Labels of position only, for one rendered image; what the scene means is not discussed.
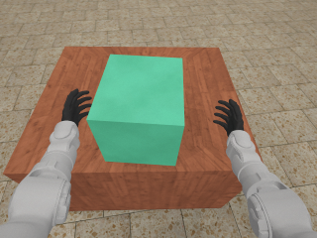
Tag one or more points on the robot left upper arm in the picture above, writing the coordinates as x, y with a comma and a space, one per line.
39, 205

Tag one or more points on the carton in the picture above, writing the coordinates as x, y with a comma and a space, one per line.
137, 114

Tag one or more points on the robot right forearm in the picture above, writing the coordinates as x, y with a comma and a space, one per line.
247, 165

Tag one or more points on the robot left forearm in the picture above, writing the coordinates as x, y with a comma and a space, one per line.
59, 159

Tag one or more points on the robot right upper arm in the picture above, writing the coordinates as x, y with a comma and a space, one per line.
279, 214

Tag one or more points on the left robot hand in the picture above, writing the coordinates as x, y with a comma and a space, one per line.
71, 109

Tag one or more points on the right robot hand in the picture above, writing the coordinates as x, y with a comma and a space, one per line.
234, 120

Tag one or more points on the pedestal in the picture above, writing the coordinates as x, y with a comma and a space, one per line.
202, 176

